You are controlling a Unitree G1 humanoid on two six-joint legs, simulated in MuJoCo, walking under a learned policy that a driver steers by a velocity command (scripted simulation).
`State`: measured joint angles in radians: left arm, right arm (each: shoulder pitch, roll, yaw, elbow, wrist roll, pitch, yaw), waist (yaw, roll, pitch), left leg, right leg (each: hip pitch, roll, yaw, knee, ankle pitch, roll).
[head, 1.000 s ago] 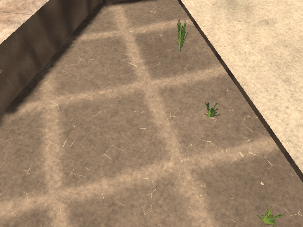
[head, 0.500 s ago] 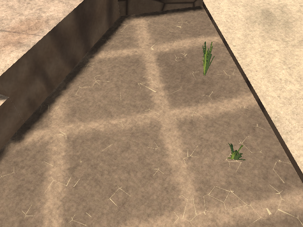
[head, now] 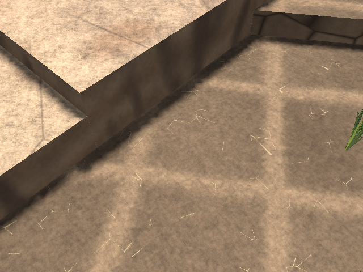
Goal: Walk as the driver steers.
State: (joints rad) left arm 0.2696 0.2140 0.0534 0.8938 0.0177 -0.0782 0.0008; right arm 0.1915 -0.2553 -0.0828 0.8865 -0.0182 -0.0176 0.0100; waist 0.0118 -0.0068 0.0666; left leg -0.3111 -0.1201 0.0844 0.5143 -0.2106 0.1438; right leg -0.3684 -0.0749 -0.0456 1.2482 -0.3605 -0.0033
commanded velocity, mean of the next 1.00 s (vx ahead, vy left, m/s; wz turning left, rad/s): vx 0.19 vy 0.00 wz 0.22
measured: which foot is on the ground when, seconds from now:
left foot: down 0.00-0.40, up 0.42-0.74, down 0.76-1.00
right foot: up 0.00-0.36, down 0.38-1.00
